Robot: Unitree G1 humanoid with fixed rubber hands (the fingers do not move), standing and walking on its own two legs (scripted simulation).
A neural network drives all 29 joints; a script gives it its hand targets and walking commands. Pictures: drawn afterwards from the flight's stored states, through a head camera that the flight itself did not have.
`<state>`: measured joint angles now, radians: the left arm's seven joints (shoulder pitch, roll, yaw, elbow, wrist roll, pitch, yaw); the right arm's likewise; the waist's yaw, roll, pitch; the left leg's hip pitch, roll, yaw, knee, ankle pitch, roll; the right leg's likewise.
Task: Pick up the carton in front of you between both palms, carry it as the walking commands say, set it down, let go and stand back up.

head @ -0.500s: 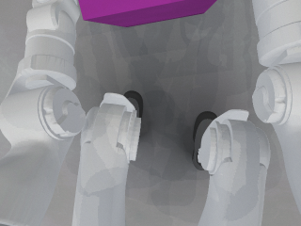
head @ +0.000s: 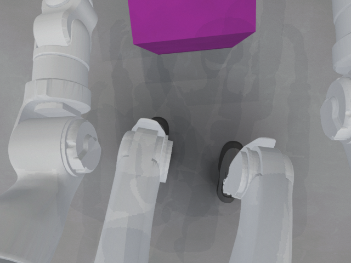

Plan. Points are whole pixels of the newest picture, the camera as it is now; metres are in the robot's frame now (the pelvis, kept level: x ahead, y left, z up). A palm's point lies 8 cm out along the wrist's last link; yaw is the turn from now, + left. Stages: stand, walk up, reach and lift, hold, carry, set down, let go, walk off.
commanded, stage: set down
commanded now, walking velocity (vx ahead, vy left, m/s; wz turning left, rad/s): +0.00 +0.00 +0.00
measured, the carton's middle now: out of the picture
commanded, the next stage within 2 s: let go in 0.70 s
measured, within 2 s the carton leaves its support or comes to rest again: neither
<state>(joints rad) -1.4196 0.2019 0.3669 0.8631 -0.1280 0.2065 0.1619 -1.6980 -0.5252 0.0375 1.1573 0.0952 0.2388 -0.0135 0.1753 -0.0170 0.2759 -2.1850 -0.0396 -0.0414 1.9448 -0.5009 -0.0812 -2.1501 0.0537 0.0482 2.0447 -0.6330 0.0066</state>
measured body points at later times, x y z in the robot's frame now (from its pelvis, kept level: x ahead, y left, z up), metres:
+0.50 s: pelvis +0.02 +0.01 +0.12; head +0.38 +0.00 +0.40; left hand +0.55 +0.24 +0.01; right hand +0.64 -0.14 +0.01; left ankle +0.13 +0.14 -0.39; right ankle +0.08 -0.12 -0.39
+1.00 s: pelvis +0.05 +0.02 +0.25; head +0.35 +0.01 +0.59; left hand +0.49 +0.23 +0.13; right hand +0.56 -0.17 +0.13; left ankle +0.13 +0.14 -0.39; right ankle +0.08 -0.12 -0.39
